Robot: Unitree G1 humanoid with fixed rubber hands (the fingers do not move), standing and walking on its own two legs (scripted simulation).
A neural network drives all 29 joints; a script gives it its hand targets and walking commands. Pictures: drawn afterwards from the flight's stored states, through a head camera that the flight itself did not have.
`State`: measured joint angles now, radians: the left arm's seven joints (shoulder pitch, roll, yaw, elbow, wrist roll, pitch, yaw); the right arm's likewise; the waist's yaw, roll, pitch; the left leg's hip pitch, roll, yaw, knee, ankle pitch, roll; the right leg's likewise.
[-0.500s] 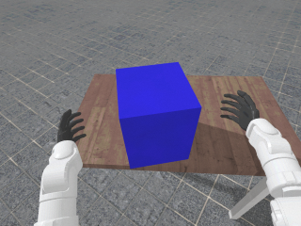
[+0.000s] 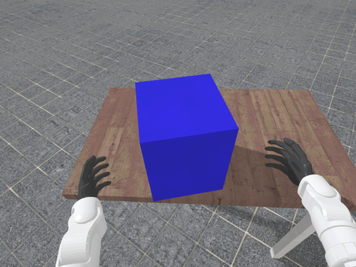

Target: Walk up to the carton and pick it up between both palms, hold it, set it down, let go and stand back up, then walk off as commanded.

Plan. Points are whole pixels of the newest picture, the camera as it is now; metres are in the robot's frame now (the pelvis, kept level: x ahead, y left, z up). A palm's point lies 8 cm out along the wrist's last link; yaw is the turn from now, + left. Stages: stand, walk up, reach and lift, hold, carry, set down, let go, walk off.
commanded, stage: set down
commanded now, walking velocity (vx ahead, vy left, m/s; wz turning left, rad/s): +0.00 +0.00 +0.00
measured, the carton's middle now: (181, 138) +0.45 +0.04 +0.04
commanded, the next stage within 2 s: let go in 1.76 s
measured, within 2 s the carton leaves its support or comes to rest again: neither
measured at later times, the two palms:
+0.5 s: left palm (90, 222) +0.21 +0.21 +0.03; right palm (310, 212) +0.27 -0.26 +0.01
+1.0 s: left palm (90, 237) +0.19 +0.21 +0.00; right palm (301, 232) +0.24 -0.24 -0.02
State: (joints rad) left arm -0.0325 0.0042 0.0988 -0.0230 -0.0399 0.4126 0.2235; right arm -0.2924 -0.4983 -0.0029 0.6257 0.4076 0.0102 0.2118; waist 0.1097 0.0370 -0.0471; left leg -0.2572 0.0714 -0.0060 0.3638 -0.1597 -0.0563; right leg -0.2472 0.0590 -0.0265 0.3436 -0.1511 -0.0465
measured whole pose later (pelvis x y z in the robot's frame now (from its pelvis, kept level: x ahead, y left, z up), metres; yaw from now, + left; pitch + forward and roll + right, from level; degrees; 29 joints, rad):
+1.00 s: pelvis +0.02 +0.01 +0.00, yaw +0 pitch +1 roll +0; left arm 0.34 -0.02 0.01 -0.02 -0.04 0.12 0.19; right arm 0.14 -0.41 0.02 0.60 0.35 -0.22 0.19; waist 0.09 -0.02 -0.01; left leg -0.19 0.05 -0.01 0.36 -0.19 -0.04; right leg -0.18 0.04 -0.03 0.34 -0.19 -0.05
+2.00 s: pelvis +0.02 +0.02 +0.00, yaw +1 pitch -1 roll +0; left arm 0.27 0.16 0.01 0.34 -0.04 0.17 0.02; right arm 0.15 -0.19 -0.03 0.72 0.03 -0.18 0.02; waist 0.09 -0.03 0.06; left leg -0.14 0.03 -0.01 0.36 -0.20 -0.03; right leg -0.13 0.02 -0.02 0.34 -0.20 -0.03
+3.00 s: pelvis +0.01 +0.05 +0.00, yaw +2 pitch -4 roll -2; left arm 0.30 0.33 0.01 0.71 -0.04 -0.01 0.01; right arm 0.17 -0.29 -0.04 0.74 -0.02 -0.04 0.00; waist 0.08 -0.03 0.03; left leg -0.14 0.00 -0.01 0.46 -0.24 0.02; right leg -0.08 0.00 -0.03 0.35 -0.19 0.00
